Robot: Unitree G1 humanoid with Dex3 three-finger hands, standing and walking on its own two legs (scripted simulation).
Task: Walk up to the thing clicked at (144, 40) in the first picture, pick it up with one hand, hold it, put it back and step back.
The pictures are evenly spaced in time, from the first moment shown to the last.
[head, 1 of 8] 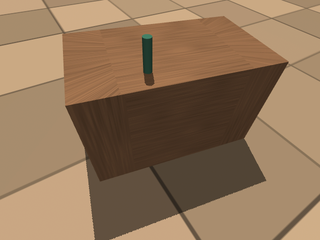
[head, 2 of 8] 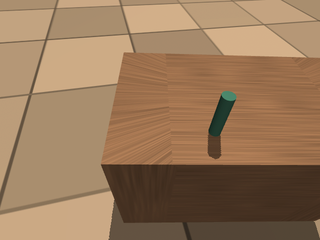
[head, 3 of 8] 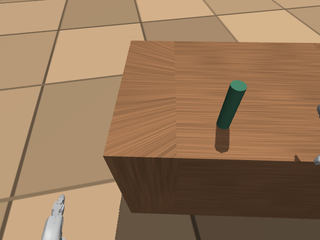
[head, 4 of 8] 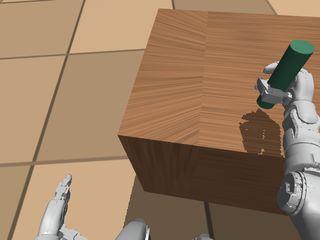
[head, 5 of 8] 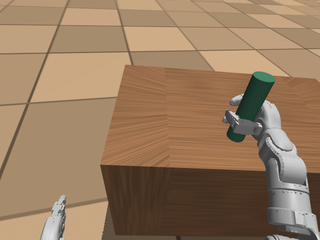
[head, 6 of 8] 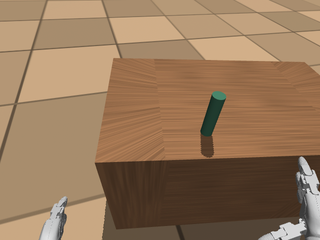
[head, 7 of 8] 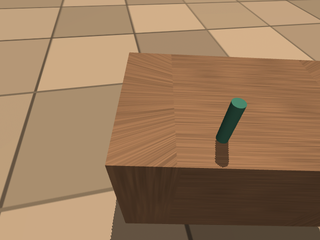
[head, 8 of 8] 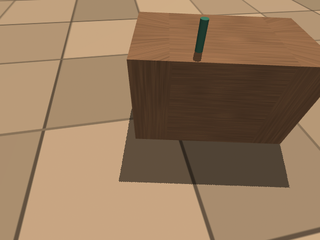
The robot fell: no
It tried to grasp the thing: yes
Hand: right
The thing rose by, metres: 0.23
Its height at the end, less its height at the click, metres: +0.00
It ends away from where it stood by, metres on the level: 0.02
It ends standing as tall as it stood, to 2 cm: yes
